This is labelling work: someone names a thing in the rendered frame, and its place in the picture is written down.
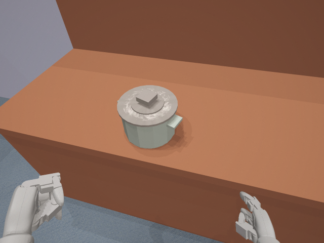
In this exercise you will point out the knob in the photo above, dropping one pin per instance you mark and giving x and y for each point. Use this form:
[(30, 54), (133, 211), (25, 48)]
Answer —
[(146, 97)]

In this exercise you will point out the table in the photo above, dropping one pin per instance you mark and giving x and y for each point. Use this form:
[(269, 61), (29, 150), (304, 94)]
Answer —
[(248, 76)]

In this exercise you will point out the right robot hand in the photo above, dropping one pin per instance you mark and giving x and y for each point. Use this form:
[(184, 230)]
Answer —
[(259, 223)]

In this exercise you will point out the pot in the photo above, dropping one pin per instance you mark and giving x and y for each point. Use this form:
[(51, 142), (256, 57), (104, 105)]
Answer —
[(152, 137)]

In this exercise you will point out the lid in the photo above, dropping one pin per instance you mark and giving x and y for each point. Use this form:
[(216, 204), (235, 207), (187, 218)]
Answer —
[(140, 115)]

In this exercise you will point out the left robot hand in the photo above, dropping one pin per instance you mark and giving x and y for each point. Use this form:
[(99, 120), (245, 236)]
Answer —
[(26, 200)]

